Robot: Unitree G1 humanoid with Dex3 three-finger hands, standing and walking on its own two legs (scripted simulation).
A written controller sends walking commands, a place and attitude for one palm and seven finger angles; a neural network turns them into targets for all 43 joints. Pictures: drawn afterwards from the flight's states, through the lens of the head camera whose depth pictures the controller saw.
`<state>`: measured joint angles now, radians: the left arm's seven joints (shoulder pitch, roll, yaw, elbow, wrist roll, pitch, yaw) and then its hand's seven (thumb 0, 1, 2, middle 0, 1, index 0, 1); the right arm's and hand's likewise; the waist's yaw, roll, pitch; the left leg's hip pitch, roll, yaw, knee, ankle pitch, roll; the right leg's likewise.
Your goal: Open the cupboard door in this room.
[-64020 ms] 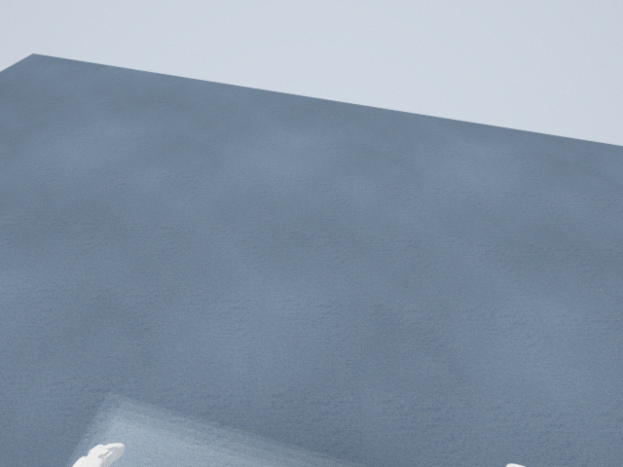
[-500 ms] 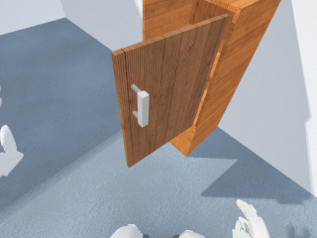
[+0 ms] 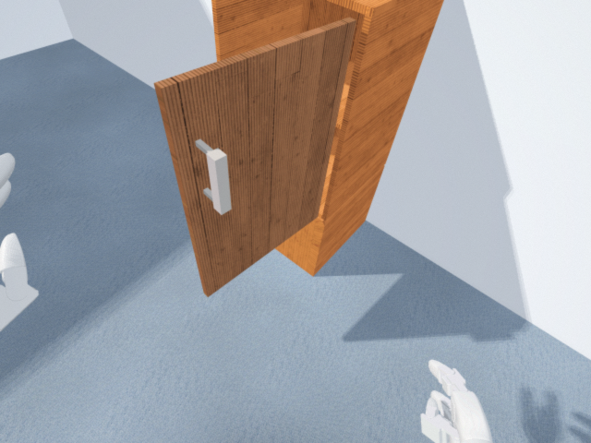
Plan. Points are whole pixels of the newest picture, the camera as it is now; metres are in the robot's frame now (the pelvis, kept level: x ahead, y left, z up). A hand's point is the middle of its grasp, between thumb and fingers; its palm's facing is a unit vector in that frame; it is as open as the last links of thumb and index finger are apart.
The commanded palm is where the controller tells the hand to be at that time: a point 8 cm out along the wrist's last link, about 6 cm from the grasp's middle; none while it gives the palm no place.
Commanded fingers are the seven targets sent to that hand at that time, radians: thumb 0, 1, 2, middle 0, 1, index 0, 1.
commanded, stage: stop stepping back and stand still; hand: left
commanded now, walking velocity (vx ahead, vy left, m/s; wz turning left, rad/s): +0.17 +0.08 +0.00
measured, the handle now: (212, 177) +0.52 +0.18 +0.04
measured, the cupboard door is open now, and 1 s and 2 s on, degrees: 84 84 84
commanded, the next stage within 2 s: let the arm hang, fingers relaxed in 1.08 s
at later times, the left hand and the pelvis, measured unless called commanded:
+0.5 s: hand out of the picture +0.13 +0.25 +0.17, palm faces +0.50 -0.74 -0.44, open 7.4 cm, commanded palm +0.06 +0.29 +0.18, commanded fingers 0.00 0.90 0.90 -0.20 -0.30 -0.20 -0.30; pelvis -0.06 -0.02 +0.01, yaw +4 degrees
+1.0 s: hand out of the picture +0.09 +0.29 +0.16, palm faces +0.50 -0.76 -0.42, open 7.4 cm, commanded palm +0.03 +0.32 +0.18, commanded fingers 0.00 0.90 0.90 -0.20 -0.30 -0.20 -0.30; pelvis -0.10 +0.01 +0.01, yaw +3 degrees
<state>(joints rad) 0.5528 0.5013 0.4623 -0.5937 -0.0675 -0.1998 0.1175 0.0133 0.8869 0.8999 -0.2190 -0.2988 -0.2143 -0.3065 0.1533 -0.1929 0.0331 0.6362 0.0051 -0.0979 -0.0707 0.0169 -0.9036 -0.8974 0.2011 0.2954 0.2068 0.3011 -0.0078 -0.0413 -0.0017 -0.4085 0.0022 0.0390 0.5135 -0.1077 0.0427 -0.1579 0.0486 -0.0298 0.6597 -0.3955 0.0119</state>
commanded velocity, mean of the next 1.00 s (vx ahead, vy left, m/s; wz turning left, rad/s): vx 0.05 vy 0.03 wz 0.00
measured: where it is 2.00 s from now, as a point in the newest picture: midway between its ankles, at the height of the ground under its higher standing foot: outside the picture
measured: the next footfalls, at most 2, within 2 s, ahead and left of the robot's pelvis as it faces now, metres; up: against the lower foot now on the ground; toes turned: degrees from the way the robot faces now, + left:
right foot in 0.18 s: +0.03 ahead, -0.09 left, +0.00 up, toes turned +0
left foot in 0.50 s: -0.07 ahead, +0.12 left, +0.00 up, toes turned +6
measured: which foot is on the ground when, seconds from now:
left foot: down 0.00-0.20, up 0.22-0.48, down 0.50-1.00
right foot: up 0.00-0.16, down 0.18-1.00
